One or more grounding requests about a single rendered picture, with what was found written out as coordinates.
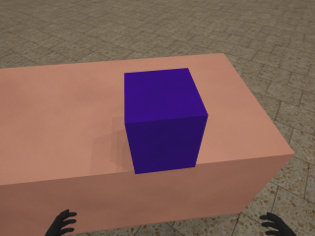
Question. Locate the robot right hand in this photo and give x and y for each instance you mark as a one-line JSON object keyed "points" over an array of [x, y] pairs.
{"points": [[277, 223]]}

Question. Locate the robot left hand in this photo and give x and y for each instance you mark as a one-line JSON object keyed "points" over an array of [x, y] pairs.
{"points": [[58, 223]]}

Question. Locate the carton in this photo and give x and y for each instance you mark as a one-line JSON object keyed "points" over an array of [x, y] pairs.
{"points": [[165, 119]]}

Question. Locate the pedestal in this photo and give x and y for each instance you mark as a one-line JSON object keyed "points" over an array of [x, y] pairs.
{"points": [[64, 145]]}

